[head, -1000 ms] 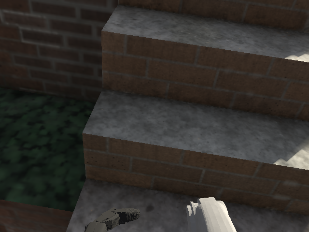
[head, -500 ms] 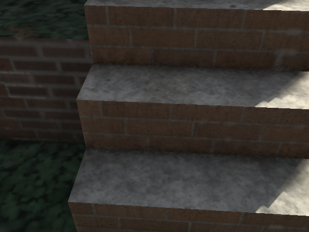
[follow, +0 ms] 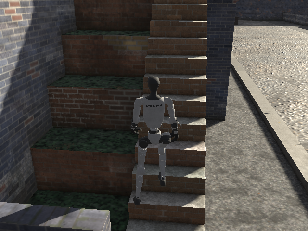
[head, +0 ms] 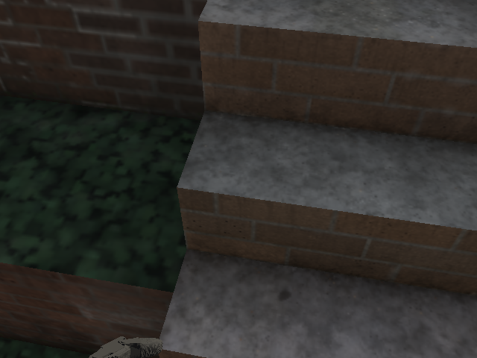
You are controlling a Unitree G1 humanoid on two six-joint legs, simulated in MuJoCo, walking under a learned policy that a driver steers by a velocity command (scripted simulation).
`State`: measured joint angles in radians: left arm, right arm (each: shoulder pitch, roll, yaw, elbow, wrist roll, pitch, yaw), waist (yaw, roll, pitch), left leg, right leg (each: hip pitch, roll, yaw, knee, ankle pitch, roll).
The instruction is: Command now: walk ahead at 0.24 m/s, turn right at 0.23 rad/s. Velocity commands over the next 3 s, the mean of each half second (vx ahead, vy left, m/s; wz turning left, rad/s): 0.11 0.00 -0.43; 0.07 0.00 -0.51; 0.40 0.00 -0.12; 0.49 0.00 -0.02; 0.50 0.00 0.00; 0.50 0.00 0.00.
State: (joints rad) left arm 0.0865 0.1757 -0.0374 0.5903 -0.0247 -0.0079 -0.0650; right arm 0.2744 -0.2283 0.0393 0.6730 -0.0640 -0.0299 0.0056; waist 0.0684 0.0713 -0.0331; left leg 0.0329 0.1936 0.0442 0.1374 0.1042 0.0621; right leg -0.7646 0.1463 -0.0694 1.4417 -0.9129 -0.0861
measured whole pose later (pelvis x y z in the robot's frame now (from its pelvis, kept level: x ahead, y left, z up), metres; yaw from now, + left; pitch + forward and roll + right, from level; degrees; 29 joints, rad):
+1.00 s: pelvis -0.27 -0.05 -0.29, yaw -26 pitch +2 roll +4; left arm 0.24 0.10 -0.10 0.61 -0.07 0.09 0.03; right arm 0.27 -0.14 0.04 0.61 -0.01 0.01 -0.05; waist -0.08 -0.04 -0.07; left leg -0.30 -0.02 0.18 0.68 -0.43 0.07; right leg -0.41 -0.10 0.01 0.77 -0.42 0.04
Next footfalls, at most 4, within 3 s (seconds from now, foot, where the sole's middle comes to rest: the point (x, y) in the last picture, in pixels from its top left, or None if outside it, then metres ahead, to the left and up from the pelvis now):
0.32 right None -0.01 -0.17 -0.82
0.76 left None -0.22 0.05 -1.04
1.00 right None -0.29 -0.18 -1.04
1.42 left None -0.20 0.03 -1.04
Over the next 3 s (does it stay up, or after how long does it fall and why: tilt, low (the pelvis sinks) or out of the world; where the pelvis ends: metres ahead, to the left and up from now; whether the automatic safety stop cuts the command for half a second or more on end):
stays up -0.20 0.07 -0.28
